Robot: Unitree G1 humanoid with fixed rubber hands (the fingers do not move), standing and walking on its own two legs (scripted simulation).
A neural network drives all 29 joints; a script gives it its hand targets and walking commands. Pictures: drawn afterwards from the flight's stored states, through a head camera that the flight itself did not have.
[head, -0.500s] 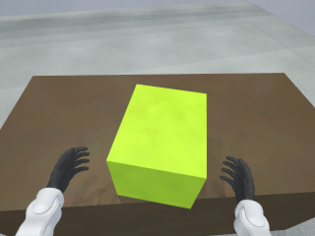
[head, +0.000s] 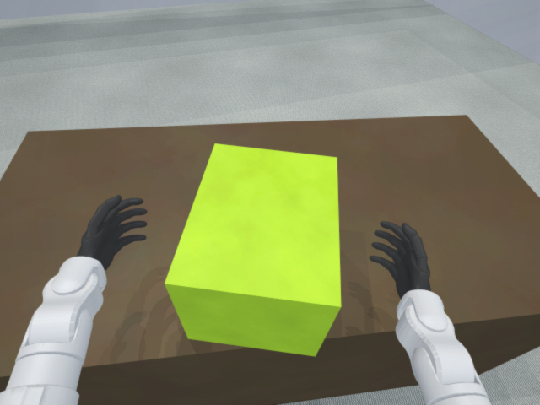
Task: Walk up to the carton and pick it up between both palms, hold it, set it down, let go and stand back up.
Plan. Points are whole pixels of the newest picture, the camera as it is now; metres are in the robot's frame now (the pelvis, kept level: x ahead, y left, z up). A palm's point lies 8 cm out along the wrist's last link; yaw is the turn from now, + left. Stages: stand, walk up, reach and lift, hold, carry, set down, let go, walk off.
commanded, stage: reach and lift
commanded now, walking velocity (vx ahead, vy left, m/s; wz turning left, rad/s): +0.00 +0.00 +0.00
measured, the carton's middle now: (263, 246) +0.39 +0.00 -0.04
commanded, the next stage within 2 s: none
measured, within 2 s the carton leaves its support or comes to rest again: neither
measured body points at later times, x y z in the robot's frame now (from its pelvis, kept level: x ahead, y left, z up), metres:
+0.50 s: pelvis -0.02 +0.01 +0.00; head +0.00 +0.03 +0.45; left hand +0.40 +0.24 +0.11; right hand +0.35 -0.20 +0.09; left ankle +0.00 +0.09 -0.75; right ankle -0.02 -0.10 -0.75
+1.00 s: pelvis -0.03 +0.01 -0.02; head +0.03 +0.03 +0.42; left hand +0.39 +0.23 +0.01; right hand +0.35 -0.18 +0.00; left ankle +0.00 +0.09 -0.75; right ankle -0.02 -0.10 -0.75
